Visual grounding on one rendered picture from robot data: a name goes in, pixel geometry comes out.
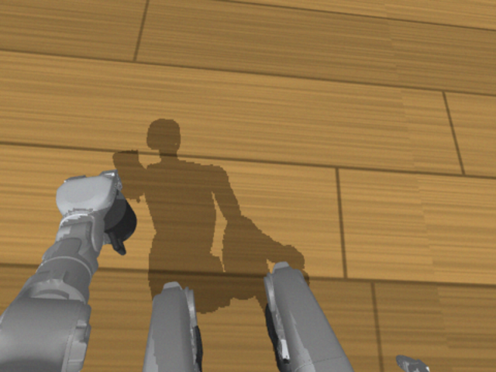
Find right robot hand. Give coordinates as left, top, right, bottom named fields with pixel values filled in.
left=396, top=355, right=429, bottom=372

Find left robot arm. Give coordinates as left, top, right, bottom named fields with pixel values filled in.
left=0, top=210, right=105, bottom=372

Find right robot foot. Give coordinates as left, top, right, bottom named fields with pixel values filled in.
left=265, top=303, right=292, bottom=372

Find mug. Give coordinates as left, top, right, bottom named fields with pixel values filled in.
left=104, top=189, right=137, bottom=255

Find left robot hand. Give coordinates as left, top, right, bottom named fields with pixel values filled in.
left=56, top=169, right=122, bottom=245

